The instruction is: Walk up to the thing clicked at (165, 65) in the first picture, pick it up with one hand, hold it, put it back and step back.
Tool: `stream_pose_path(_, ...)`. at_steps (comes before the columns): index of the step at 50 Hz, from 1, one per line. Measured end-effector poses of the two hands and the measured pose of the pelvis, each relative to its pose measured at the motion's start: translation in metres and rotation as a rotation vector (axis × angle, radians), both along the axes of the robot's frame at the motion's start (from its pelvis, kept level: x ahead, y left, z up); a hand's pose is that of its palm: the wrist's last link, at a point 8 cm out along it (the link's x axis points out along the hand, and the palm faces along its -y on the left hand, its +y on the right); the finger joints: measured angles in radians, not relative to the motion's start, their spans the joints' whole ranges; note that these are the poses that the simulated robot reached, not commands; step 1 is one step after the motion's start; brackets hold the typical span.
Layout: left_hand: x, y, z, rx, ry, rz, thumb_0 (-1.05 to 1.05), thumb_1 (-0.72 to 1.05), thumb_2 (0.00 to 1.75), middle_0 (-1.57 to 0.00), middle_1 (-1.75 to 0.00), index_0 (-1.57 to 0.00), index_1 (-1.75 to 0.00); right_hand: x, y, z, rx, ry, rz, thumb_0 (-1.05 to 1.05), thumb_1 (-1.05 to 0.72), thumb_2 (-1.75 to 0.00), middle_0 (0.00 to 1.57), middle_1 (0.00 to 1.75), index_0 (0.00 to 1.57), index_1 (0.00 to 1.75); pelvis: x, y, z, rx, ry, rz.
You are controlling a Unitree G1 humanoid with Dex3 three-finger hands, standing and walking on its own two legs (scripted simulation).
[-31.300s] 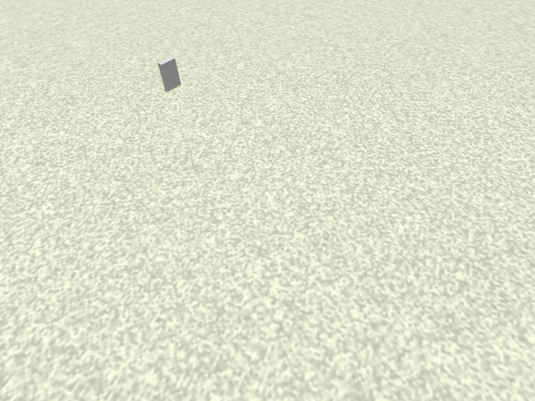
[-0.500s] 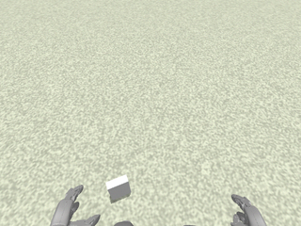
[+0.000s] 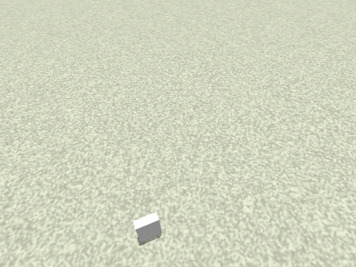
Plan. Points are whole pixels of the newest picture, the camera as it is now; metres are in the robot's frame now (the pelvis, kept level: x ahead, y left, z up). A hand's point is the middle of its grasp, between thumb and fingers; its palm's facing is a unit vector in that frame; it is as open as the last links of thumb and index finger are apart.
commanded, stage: stand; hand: left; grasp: from the side
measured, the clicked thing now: (148, 227) +0.42 +0.19 -0.67
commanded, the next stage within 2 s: step back in 1.64 s
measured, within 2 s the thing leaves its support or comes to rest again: neither
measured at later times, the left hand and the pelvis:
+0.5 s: hand out of the picture +0.05 +0.24 -0.15, palm faces -0.02 -0.94 -0.35, open 7.4 cm; pelvis +0.00 -0.01 +0.01, yaw +0 degrees
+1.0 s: hand out of the picture +0.09 +0.24 -0.15, palm faces -0.02 -0.94 -0.34, open 7.4 cm; pelvis +0.02 -0.01 +0.01, yaw +0 degrees
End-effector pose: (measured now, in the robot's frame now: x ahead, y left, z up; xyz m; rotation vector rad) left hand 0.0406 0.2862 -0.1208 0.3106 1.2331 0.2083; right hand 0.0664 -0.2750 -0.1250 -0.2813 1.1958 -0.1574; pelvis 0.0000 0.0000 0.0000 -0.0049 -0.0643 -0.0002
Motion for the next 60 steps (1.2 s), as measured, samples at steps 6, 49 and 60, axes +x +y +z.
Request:
stream_pose_path(6, -0.003, 0.000, 0.003, 0.004, 0.014, 0.009, 0.01, 0.90, 0.89, -0.20, -0.30, -0.20, -0.30, -0.002, -0.001, 0.001, 0.005, 0.011, -0.006, 0.00, -0.91, -0.90, 0.20, 0.30, 0.20, 0.30, -0.003, -0.001, 0.004, 0.000, -0.011, 0.003)
stream_pose_path(49, 0.041, -0.007, 0.008, -0.003, 0.026, 0.000, 0.00, 0.90, 0.89, -0.20, -0.30, -0.20, -0.30, 0.014, -0.025, 0.007, -0.026, 0.066, -0.029, 0.00, -0.91, -0.90, 0.20, 0.30, 0.20, 0.30, 0.020, -0.010, 0.010, 0.004, 0.022, -0.001)
stream_pose_path(60, 0.055, -0.007, 0.011, 0.001, 0.012, 0.003, 0.00, 0.90, 0.89, -0.20, -0.30, -0.20, -0.30, 0.030, -0.028, 0.009, -0.031, 0.051, -0.024, 0.00, -0.91, -0.90, 0.20, 0.30, 0.20, 0.30, 0.030, -0.011, 0.011, 0.005, 0.027, -0.002)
